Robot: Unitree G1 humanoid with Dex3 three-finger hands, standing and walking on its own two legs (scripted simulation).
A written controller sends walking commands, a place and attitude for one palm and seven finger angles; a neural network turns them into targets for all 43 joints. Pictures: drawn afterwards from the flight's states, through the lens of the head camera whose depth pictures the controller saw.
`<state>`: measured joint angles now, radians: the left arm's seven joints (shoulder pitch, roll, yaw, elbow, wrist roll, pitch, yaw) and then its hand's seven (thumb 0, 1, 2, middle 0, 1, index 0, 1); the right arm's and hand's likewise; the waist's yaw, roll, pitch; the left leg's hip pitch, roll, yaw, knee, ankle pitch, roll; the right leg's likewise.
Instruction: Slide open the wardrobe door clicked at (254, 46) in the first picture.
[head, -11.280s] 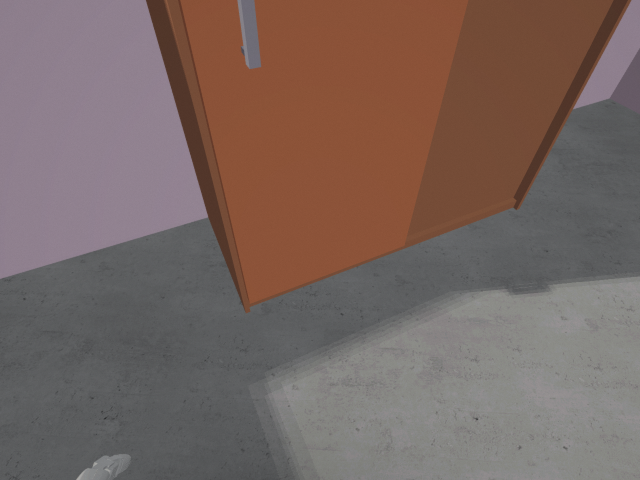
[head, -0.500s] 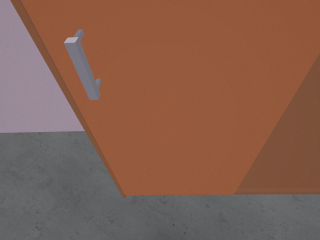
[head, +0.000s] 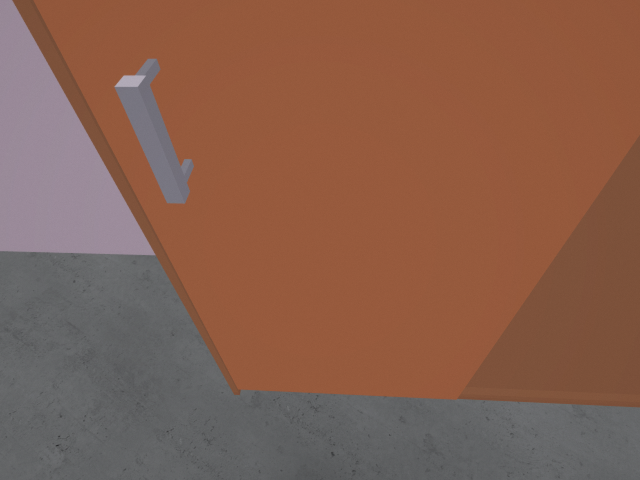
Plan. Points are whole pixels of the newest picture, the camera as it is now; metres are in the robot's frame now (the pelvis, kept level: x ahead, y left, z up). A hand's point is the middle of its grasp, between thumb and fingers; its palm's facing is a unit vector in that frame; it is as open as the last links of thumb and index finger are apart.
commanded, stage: come to a stop and stand still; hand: left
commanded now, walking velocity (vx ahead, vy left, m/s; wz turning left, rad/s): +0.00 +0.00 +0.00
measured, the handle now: (164, 135) +0.44 +0.21 +0.22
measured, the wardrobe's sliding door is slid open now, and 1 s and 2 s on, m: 0.00 0.00 0.00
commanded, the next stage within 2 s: look again from close up in 0.14 s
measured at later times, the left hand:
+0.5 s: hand out of the picture +0.00 +0.15 -0.17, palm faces +0.03 -0.98 -0.20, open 7.4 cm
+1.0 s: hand out of the picture +0.00 +0.15 -0.17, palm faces +0.05 -0.98 -0.19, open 7.4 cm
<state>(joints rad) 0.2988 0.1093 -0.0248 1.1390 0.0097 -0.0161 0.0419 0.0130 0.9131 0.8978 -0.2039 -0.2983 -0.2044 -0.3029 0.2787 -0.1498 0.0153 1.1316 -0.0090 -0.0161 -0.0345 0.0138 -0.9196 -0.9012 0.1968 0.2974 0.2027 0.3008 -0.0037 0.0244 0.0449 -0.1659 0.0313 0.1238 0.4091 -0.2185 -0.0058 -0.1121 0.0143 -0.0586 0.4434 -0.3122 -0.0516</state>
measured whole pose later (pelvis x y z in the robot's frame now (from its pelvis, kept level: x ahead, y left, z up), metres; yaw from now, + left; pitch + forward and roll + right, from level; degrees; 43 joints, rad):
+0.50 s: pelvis +0.01 -0.02 +0.00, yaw +0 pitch -1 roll +1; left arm 0.29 0.12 -0.01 1.13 0.01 -0.02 0.05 0.01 0.91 0.90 -0.20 -0.30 -0.20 -0.30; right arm 0.27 -0.14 0.01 1.15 -0.01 -0.01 -0.04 0.01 -0.91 -0.90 0.20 0.30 0.20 0.30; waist 0.00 0.01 0.06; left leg -0.15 0.05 0.11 0.41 -0.23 -0.03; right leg -0.08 0.04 -0.07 0.41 -0.31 -0.07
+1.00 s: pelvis +0.01 -0.01 +0.00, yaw +1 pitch -1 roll +1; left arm 0.30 0.12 0.00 1.13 0.01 -0.02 0.05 0.01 0.91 0.90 -0.20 -0.30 -0.20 -0.30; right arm 0.28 -0.13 0.01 1.16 -0.01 -0.02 -0.04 0.01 -0.91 -0.90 0.20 0.30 0.20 0.30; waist 0.00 0.00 0.06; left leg -0.14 0.04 0.11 0.39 -0.22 -0.02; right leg -0.07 0.03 -0.07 0.39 -0.31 -0.06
